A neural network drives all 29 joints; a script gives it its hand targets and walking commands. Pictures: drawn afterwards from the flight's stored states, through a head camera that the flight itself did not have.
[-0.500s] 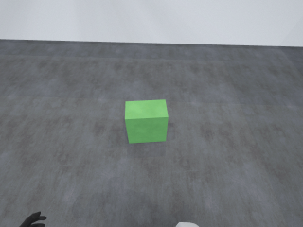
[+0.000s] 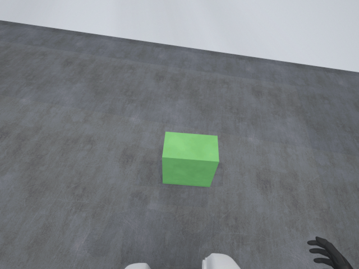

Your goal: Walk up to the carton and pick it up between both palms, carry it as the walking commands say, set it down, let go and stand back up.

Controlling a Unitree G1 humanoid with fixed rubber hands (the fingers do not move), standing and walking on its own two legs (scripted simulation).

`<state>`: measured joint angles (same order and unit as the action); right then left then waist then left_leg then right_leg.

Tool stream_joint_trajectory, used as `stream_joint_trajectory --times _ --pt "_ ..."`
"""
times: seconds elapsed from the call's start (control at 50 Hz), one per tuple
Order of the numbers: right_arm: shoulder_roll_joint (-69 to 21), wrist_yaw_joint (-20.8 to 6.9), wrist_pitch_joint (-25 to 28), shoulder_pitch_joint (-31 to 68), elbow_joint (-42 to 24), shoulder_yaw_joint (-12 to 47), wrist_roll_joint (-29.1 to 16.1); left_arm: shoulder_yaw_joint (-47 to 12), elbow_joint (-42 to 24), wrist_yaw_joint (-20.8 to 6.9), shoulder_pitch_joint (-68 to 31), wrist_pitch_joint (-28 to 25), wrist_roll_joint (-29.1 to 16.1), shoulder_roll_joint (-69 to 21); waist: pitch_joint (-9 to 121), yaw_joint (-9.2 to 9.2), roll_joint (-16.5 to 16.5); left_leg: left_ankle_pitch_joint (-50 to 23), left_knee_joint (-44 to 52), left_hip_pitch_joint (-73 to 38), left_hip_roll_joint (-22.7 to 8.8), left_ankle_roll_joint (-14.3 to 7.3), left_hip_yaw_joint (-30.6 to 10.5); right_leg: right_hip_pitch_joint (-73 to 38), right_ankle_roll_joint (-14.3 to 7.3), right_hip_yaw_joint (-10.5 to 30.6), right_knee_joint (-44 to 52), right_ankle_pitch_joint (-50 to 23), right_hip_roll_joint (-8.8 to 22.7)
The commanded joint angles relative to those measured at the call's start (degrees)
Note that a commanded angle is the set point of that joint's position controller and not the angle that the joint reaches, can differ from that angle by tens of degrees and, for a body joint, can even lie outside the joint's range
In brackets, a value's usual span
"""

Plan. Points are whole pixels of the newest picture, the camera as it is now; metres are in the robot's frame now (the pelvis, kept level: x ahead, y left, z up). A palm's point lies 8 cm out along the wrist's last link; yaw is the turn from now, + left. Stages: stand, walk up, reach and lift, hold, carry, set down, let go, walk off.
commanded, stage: walk up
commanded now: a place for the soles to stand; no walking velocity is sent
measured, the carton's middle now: (188, 160) +0.74 -0.07 -0.61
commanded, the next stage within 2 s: none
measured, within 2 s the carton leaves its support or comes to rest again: neither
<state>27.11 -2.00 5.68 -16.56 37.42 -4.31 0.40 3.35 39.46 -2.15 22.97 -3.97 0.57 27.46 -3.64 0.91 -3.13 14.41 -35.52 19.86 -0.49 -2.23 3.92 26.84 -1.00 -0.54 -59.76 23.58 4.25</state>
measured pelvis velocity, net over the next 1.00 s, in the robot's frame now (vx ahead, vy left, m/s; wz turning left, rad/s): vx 0.17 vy -0.01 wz -0.03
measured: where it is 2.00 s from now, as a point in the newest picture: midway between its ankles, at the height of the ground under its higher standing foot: (187, 235)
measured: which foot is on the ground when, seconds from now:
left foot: down 0.00-0.18, up 0.20-0.46, down 0.48-1.00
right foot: up 0.00-0.16, down 0.18-1.00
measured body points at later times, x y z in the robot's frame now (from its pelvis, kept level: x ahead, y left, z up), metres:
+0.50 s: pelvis +0.14 -0.02 -0.01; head +0.16 -0.02 +0.44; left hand +0.21 +0.33 -0.09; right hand +0.25 -0.35 -0.10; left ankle +0.21 +0.10 -0.73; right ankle +0.15 -0.15 -0.72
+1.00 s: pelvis +0.17 -0.01 +0.01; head +0.18 -0.01 +0.46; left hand +0.29 +0.31 -0.09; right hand +0.31 -0.34 -0.09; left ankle +0.21 +0.11 -0.72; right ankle +0.16 -0.15 -0.72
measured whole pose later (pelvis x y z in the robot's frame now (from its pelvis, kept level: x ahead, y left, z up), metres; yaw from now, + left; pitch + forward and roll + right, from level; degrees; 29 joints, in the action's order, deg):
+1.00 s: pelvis +0.17 -0.01 +0.01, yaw -2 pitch -2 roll +0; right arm 24.3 -0.6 1.5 -2.3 56.1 -0.6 -0.1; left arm -0.4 55.8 0.4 7.8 -2.4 0.1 25.7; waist -2.6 0.2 0.2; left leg 14.5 -32.7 16.1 -2.7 0.0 3.9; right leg 11.6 1.3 0.1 -32.2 18.5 1.5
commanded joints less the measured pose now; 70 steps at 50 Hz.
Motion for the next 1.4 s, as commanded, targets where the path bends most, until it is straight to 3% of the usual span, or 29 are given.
stream_joint_trajectory --times 0.0,0.1,0.16,0.18,0.2,0.22,0.24,0.3,0.36,0.4,0.44,0.46,0.48,0.5,0.52,0.56,0.6,0.7,1.06,1.08,1.1,1.14,1.16,1.24,1.28,1.3,1.32,1.34,1.38 --pt "13.2 0.2 0.5 -5.2 -2.2 -4.1 0.4 3.4 -2.4 -0.8 3.1 -0.5 0.4 8.8 1.1 -2.35 13.3 -1.7 15.5 -4.1 -14.0 -12.7 -14.8 4.8 0.4 -0.3 6.3 -1.2 1.9" --pt "14.2 -0.6 0.0 -2.7 -4.4 -4.3 0.7 4.2 -1.7 -2.0 -0.5 -1.0 0.3 7.8 -0.4 -1.27 14.1 16.2 15.7 5.9 -12.2 -10.3 -12.6 -7.2 -0.6 -4.3 19.4 -7.8 -1.9" --pt "10.2 -0.4 -0.8 -3.7 -4.6 -2.2 1.0 5.4 -0.2 -1.0 4.2 -1.9 0.9 10.6 1.6 2.72 4.0 20.5 -0.1 14.7 -8.3 -5.8 -8.4 -22.7 -2.5 -1.7 27.3 -3.6 -3.9" --pt "6.5 -0.3 -0.7 -3.4 -5.8 -0.9 0.5 6.4 -0.5 -0.1 7.5 -2.4 1.4 14.8 3.0 4.99 -8.6 18.5 -17.8 24.8 -2.1 -1.7 -2.9 -27.7 -7.4 21.5 38.3 13.9 9.2" --pt "8.1 0.6 -1.0 -3.6 -5.2 -0.8 0.3 7.1 -1.5 0.4 8.2 -2.6 0.6 19.1 3.0 5.22 -9.8 19.1 -28.3 29.8 0.2 -0.3 -3.5 -25.5 -14.4 40.4 46.0 21.5 21.2" --pt "11.8 1.2 -1.4 -3.5 -3.2 -1.6 0.0 6.4 -2.3 0.6 5.9 -2.4 -0.1 17.4 1.3 3.94 -2.0 14.9 -31.4 28.2 -2.2 0.0 -8.6 -22.0 -16.4 37.9 44.4 17.2 21.0" --pt "12.5 1.3 -1.3 -5.1 -2.0 -1.8 -0.1 5.8 -2.4 1.0 4.0 -2.3 -0.4 15.6 0.2 2.42 -0.7 11.7 -30.6 26.0 -3.3 0.3 -8.9 -19.4 -16.2 31.7 42.9 10.7 18.8" --pt "9.8 0.6 -1.5 -9.6 1.2 -1.2 0.4 4.7 -3.0 1.1 -0.7 -1.7 0.1 13.2 0.5 -0.32 -6.8 9.9 -21.2 15.0 -4.4 1.5 -3.6 -11.1 -12.9 13.3 38.7 -14.4 11.7" --pt "6.5 0.8 -2.2 -7.3 1.5 -0.7 0.4 3.2 -3.1 1.3 -1.4 -1.3 0.4 11.9 2.5 0.13 -8.0 5.7 -12.0 3.7 -2.6 1.2 -0.2 -6.2 -11.4 6.5 32.8 -33.5 9.5" --pt "6.7 1.1 -2.2 -6.1 2.3 -0.8 0.2 2.5 -3.1 1.7 -3.2 -0.8 -0.3 12.1 4.0 -0.70 -6.7 -0.7 -6.3 -2.9 -1.3 0.3 0.8 -3.7 -10.3 5.5 28.4 -31.6 9.1" --pt "8.1 1.6 -2.0 -5.2 3.1 -1.2 0.7 1.2 -2.9 1.9 -4.2 0.0 -0.8 10.0 4.7 -1.85 -4.5 -1.0 0.3 -8.5 0.0 -1.4 -1.0 -0.8 -6.9 5.1 23.3 -19.2 7.0" --pt "10.6 2.0 -1.7 -5.5 3.4 -1.7 1.1 0.4 -3.1 2.0 -4.1 0.3 -1.0 7.5 5.7 -2.17 1.7 -3.9 3.3 -12.1 -6.1 -2.9 -9.5 2.9 -4.4 4.2 18.5 -10.6 4.7" --pt "14.4 2.1 -1.3 -1.8 1.8 -1.9 1.0 -0.2 -2.5 2.3 -1.6 0.8 -1.5 5.5 5.6 0.02 11.0 -1.4 9.8 -8.3 -17.3 -8.5 -26.5 4.2 -0.5 -0.3 11.6 1.2 -1.9" --pt "14.1 2.0 -1.6 0.0 2.1 -1.7 0.4 0.3 -0.4 3.0 -1.5 1.4 -1.4 8.0 5.4 -0.73 11.0 0.0 11.5 -3.1 -20.2 -12.6 -28.8 -0.1 0.0 0.4 9.9 9.3 -2.0" --pt "13.0 1.9 -1.8 2.3 2.9 -1.2 0.3 0.5 0.9 3.0 -1.2 1.4 -1.2 8.6 5.3 0.19 10.3 -4.0 9.0 -2.0 -17.7 -12.1 -25.3 -3.2 -0.4 1.0 12.1 8.2 -1.4" --pt "10.6 1.8 -2.5 6.5 4.3 0.0 -0.1 0.6 3.7 3.1 -0.9 0.6 -0.1 9.1 4.1 1.50 9.5 -2.7 4.6 3.0 -11.2 -5.9 -15.4 -10.0 -1.4 1.9 22.7 -2.5 -0.6" --pt "8.8 1.8 -2.9 7.2 5.7 0.4 -0.6 0.8 4.2 2.8 -5.6 -0.2 0.2 12.2 2.1 -1.00 3.9 -1.2 0.0 0.9 -5.5 -1.5 -8.6 -5.4 -3.9 9.5 28.0 -7.8 3.6" --pt "9.2 1.9 -2.5 10.2 9.2 0.6 -0.3 -0.5 8.1 3.0 -7.5 0.2 -0.7 8.7 7.6 -0.25 6.5 -12.1 2.8 -5.3 -9.4 -4.0 -10.9 -10.0 -1.7 3.5 24.4 -15.5 0.5" --pt "7.4 1.5 -3.7 17.2 19.5 1.9 -0.5 -2.1 17.2 2.5 -18.5 1.4 -0.4 7.9 4.8 -1.10 2.8 -6.7 13.1 -10.7 -7.6 -0.6 -7.0 -14.3 -1.2 5.4 37.8 -15.5 2.3" --pt "12.4 0.6 -2.4 11.6 18.1 -0.7 0.1 -0.1 14.2 1.0 -16.9 1.3 0.4 11.1 9.1 -2.36 2.7 15.8 11.7 -15.8 -6.7 -2.8 -7.2 -11.4 -3.4 5.6 33.0 3.6 -0.2" --pt "13.8 0.4 -2.2 8.3 18.8 -1.3 0.5 0.5 13.8 0.5 -18.6 1.4 0.7 10.7 5.8 -4.04 4.6 26.2 15.1 -16.6 -10.2 -4.7 -13.0 -3.4 -3.6 5.3 29.1 11.8 -1.1" --pt "16.6 0.6 -1.9 4.6 17.9 -3.2 1.1 0.1 11.2 0.0 -19.8 1.4 0.8 7.9 -1.2 -5.71 11.6 33.4 24.3 -19.9 -20.8 -10.5 -26.0 10.3 -2.2 -0.1 17.7 5.7 -2.1" --pt "16.4 0.7 -1.5 4.3 16.7 -3.6 1.5 0.4 10.1 -0.2 -19.7 1.3 0.9 8.6 -2.1 -6.03 10.8 30.5 26.0 -17.4 -23.1 -12.3 -28.3 11.1 -1.5 2.7 13.5 6.8 -0.2" --pt "15.1 0.2 -1.4 10.7 11.5 -3.4 1.3 2.4 10.3 -2.0 -10.8 0.7 0.4 8.1 1.0 0.14 11.3 18.8 22.5 -2.4 -16.7 -8.1 -11.6 -10.5 -1.0 -0.3 25.5 -0.5 -0.9" --pt "11.7 -0.3 -2.5 13.1 9.3 -2.3 1.5 4.5 13.4 -1.5 -0.3 0.7 0.6 10.1 3.4 5.66 4.4 24.9 7.7 12.2 -9.0 -3.4 -2.5 -30.5 -1.1 -3.9 31.8 -4.4 -6.1" --pt "7.7 -0.3 -2.6 14.7 7.1 -0.9 1.2 5.8 13.7 -0.8 5.7 0.5 0.9 14.6 2.3 8.76 -9.5 23.9 -12.9 23.7 -2.5 -0.3 3.6 -34.3 -5.3 17.3 44.4 13.6 5.1" --pt "7.1 0.2 -2.8 14.3 6.5 -0.3 0.8 6.2 10.9 0.0 2.9 -0.3 0.5 19.4 -0.3 7.62 -8.2 16.6 -23.9 29.2 0.2 1.0 -6.3 -28.8 -11.6 39.8 53.1 23.9 17.2" --pt "11.9 0.5 -3.1 10.4 7.8 -1.4 -0.1 5.8 8.7 0.4 -2.2 -0.4 -0.2 18.3 -2.7 3.50 1.4 10.5 -27.0 28.1 -2.7 0.9 -12.3 -25.3 -12.7 35.9 51.7 24.5 17.9" --pt "13.2 0.1 -2.7 3.1 9.6 -1.6 0.0 5.2 6.5 0.9 -7.6 -0.8 -0.4 15.1 -3.2 -0.96 0.7 5.0 -24.8 21.3 -5.0 1.6 -10.9 -20.2 -11.4 25.1 50.4 15.7 13.9"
